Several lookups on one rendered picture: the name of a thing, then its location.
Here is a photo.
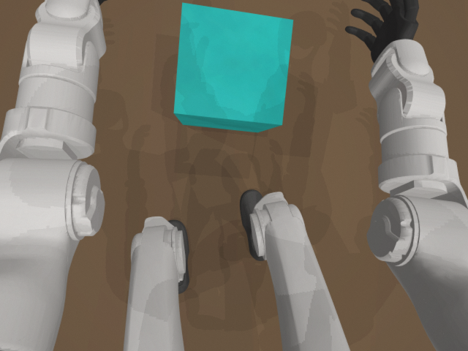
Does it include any robot right hand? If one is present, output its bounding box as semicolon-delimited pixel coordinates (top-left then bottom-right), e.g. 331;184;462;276
345;0;419;62

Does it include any carton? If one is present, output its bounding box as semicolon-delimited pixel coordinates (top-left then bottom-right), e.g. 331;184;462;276
174;3;293;132

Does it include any robot left upper arm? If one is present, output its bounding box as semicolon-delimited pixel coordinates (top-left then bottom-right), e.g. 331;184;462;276
0;158;105;351

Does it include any left robot shin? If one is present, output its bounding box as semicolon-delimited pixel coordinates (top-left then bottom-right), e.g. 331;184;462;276
131;216;184;282

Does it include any robot left forearm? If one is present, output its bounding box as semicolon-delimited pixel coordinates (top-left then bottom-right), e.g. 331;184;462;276
0;0;106;161

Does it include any robot right forearm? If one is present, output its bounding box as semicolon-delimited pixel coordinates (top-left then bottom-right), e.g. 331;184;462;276
369;39;468;209

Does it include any robot right upper arm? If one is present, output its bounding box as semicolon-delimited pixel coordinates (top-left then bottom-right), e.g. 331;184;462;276
366;195;468;351

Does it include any robot right foot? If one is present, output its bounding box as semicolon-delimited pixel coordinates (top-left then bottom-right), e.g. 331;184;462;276
240;189;264;261

